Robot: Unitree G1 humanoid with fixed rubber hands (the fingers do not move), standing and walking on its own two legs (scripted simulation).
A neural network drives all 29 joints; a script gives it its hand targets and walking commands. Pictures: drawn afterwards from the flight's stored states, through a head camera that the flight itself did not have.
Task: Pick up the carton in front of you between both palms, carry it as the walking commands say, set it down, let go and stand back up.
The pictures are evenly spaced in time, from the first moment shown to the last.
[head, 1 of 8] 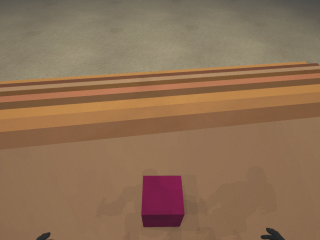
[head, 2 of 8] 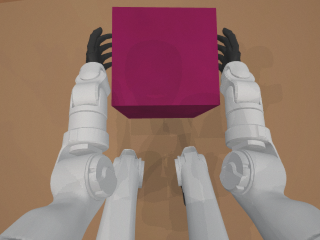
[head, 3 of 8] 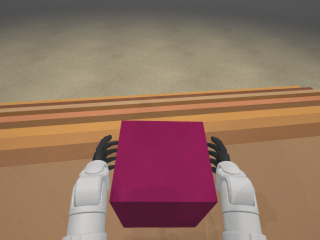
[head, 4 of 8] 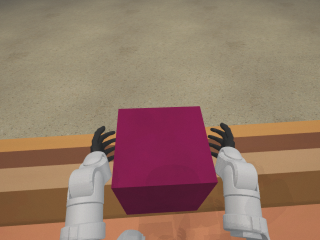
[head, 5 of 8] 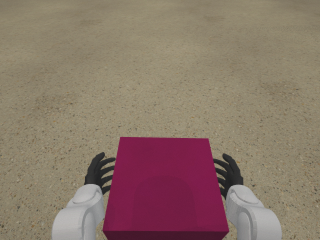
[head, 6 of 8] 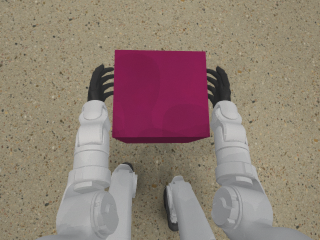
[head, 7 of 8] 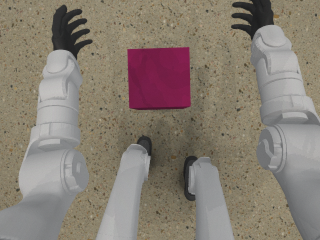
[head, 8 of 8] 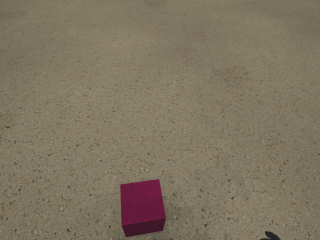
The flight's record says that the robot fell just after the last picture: no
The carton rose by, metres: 0.69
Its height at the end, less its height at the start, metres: -1.45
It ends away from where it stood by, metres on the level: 4.73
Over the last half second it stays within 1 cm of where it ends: yes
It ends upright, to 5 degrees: yes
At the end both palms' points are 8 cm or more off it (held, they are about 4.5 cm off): yes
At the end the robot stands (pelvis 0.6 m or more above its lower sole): yes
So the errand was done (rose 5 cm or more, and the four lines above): yes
